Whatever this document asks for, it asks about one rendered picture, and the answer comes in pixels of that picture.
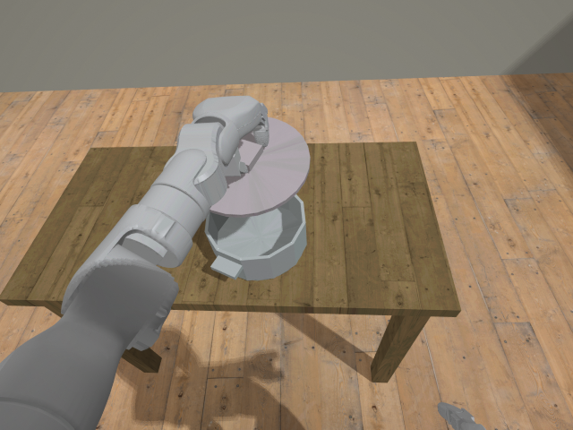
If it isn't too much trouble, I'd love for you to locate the left robot upper arm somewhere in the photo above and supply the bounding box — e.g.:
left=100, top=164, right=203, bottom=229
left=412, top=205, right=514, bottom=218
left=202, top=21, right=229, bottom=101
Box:
left=0, top=244, right=179, bottom=430

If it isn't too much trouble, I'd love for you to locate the pot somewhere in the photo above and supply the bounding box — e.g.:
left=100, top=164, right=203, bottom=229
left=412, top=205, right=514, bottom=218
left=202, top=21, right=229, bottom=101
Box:
left=205, top=195, right=307, bottom=280

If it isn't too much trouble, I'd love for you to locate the table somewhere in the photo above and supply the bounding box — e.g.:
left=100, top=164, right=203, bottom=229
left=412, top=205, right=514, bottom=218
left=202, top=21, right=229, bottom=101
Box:
left=0, top=142, right=461, bottom=383

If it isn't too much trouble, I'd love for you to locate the robot left forearm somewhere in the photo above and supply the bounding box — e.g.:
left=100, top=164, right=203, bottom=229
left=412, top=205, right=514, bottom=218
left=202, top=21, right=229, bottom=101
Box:
left=61, top=112, right=239, bottom=314

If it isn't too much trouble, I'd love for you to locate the right robot hand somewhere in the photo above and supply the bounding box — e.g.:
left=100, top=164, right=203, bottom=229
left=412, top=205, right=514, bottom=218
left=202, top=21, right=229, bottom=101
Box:
left=438, top=402, right=486, bottom=430

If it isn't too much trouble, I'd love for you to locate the lid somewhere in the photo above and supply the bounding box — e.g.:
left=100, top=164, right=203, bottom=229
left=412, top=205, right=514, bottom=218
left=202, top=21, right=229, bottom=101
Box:
left=210, top=117, right=311, bottom=218

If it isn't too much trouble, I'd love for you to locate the left robot hand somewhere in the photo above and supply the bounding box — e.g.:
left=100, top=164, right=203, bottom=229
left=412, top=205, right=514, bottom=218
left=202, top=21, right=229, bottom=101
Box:
left=192, top=96, right=269, bottom=176

